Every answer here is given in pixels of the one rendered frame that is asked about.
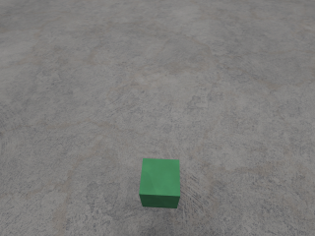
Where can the carton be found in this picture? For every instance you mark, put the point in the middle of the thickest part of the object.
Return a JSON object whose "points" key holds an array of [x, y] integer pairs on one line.
{"points": [[160, 183]]}

